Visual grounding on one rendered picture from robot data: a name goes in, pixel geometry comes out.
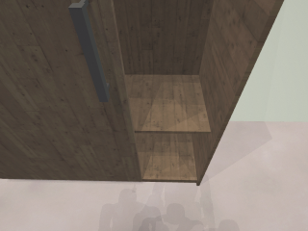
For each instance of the wardrobe door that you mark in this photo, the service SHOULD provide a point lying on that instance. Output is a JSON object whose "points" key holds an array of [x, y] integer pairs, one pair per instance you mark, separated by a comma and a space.
{"points": [[52, 124]]}

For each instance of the handle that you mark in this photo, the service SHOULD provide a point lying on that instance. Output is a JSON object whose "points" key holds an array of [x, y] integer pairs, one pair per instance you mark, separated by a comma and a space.
{"points": [[81, 22]]}

